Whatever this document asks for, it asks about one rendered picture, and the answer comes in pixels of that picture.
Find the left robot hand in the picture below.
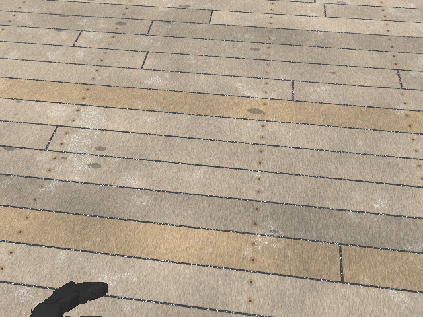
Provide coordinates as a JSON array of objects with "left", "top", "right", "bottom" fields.
[{"left": 30, "top": 281, "right": 108, "bottom": 317}]

